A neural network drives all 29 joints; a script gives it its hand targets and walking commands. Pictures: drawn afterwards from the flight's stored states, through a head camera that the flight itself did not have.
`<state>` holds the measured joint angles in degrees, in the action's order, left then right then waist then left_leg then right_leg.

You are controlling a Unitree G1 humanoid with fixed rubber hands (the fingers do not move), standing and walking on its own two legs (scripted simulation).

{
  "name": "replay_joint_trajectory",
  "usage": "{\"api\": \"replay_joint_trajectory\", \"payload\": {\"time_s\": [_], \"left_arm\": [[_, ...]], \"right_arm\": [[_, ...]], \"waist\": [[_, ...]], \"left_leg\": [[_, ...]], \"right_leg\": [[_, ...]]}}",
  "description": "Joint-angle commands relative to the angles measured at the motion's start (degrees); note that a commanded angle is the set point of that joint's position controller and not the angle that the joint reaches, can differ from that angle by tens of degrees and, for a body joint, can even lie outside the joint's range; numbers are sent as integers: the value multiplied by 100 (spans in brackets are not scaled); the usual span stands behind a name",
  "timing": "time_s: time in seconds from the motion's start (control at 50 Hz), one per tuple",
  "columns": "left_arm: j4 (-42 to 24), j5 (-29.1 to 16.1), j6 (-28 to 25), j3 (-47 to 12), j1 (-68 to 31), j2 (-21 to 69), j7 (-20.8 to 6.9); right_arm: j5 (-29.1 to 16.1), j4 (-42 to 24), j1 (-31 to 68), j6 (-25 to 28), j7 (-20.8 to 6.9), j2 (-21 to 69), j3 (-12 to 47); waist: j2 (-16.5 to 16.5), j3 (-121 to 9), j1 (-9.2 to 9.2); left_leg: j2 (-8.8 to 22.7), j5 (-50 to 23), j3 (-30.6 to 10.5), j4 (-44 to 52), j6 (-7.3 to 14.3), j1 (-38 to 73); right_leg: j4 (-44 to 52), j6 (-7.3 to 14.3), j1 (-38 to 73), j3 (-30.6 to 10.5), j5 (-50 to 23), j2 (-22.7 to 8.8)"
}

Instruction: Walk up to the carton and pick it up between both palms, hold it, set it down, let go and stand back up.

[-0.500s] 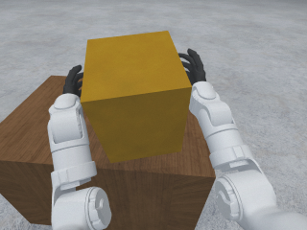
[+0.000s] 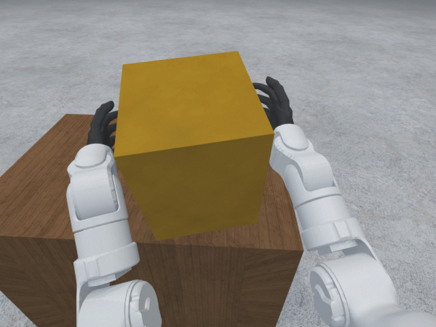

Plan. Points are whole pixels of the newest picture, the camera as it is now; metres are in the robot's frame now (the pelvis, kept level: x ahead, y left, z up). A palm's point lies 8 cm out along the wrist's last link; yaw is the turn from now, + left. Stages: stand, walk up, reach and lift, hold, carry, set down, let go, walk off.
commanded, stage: hold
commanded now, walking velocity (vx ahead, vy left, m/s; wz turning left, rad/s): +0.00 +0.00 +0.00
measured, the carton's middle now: (195, 150) +0.38 +0.01 +0.19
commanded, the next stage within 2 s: none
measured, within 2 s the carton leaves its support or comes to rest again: neither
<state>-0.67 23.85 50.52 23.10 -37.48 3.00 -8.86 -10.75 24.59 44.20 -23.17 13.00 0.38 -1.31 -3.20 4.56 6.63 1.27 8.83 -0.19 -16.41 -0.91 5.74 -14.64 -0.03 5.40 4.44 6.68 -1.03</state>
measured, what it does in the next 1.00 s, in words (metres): stands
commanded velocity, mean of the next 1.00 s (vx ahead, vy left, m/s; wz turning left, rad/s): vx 0.00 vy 0.00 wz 0.00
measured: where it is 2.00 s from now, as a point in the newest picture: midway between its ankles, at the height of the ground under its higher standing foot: outside the picture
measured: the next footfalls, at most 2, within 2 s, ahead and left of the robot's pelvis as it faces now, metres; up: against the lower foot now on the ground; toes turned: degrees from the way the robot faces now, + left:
none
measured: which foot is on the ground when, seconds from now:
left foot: down 0.00-1.00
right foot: down 0.00-1.00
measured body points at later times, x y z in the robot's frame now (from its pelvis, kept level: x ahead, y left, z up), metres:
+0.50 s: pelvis +0.01 -0.01 +0.00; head -0.05 +0.01 +0.45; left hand +0.38 +0.16 +0.23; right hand +0.39 -0.13 +0.25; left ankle +0.02 +0.13 -0.75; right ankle +0.04 -0.12 -0.75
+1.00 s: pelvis +0.00 +0.00 +0.00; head -0.06 +0.01 +0.45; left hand +0.38 +0.16 +0.23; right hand +0.38 -0.13 +0.25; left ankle +0.02 +0.13 -0.75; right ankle +0.04 -0.12 -0.75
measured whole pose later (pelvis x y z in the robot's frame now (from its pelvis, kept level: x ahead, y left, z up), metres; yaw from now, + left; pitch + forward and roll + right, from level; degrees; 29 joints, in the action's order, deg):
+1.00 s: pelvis +0.00 +0.00 +0.00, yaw +0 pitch -11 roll +0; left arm 8.4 23.8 47.8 24.0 -42.8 1.7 -7.6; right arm -6.2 32.3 49.8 -22.2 10.6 1.0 -6.5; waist -2.9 2.7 4.8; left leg 1.1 7.8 0.1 -15.6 -0.7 2.7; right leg -16.3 0.2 1.2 4.1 6.9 -1.2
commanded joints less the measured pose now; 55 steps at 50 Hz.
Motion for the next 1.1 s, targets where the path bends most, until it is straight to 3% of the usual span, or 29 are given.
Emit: {"api": "replay_joint_trajectory", "payload": {"time_s": [0.0, 0.1, 0.18, 0.24, 0.36, 0.54, 0.66, 0.8, 0.88, 0.92, 0.98, 1.08], "left_arm": [[-24, -861, -481, -2297, -3843, 2068, -659], [579, -849, -669, -2071, -4218, 2002, -613], [690, -847, -758, -2004, -4300, 2020, -614], [707, -891, -766, -1963, -4159, 1984, -650], [-98, -1016, -684, -2175, -3872, 1954, -729], [-857, -1049, -358, -2549, -3369, 2048, -773], [-769, -920, -277, -2526, -3372, 2073, -747], [-73, -856, -395, -2319, -3869, 2048, -658], [379, -910, -569, -2229, -4225, 2112, -574], [542, -919, -662, -2164, -4268, 2098, -550], [568, -969, -735, -2121, -4221, 2069, -578], [243, -976, -672, -2076, -3896, 1951, -691]], "right_arm": [[-183, -597, 3384, 198, -836, 2387, 1326], [111, -37, 3724, 336, -972, 2524, 992], [156, 177, 3704, 369, -949, 2609, 882], [-2, -29, 3762, 357, -834, 2715, 1087], [-498, -608, 3390, 209, -570, 2746, 1724], [-828, -1341, 2961, 7, -458, 2476, 2125], [-650, -1216, 2901, -69, -575, 2283, 1847], [-286, -625, 3491, 67, -885, 2338, 1355], [-26, -236, 3819, 237, -1051, 2468, 1081], [48, -104, 3864, 307, -1052, 2537, 1038], [14, 72, 3710, 293, -965, 2665, 1046], [-355, -411, 3469, 174, -659, 2714, 1533]], "waist": [[548, -1515, 4], [445, -1566, -120], [391, -1760, -108], [191, -1999, -101], [276, -2430, -2], [378, -1972, 134], [536, -1640, 148], [644, -1444, 12], [557, -1685, -121], [473, -1809, -172], [337, -1957, -105], [164, -2329, -26]], "left_leg": [[-225, 173, 429, 628, 143, -1007], [-225, 902, 454, 818, 335, -1392], [-334, 442, 485, 644, 266, -1233], [-467, -261, 480, 365, 192, -861], [-579, -1512, 412, 30, -31, -283], [-465, -1952, 363, -3, -189, -56], [-357, -1438, 394, 204, -231, -297], [-181, 322, 402, 719, 122, -1115], [-170, 920, 383, 839, 286, -1407], [-233, 727, 427, 739, 297, -1359], [-361, 80, 449, 525, 213, -1053], [-569, -1122, 438, 142, 58, -512]], "right_leg": [[-36, -148, 714, 259, 283, 485], [-66, -165, 719, 221, 741, 410], [-33, -173, 757, 185, 506, 335], [0, -211, 765, 173, 36, 296], [-171, -317, 1204, 160, -1681, 303], [-170, -264, 1115, 230, -1828, 458], [-39, -161, 831, 283, -912, 496], [-69, -130, 738, 257, 328, 539], [-153, -144, 735, 202, 574, 486], [-140, -155, 710, 188, 537, 456], [-65, -160, 756, 156, 188, 387], [-99, -277, 1047, 110, -1183, 309]]}}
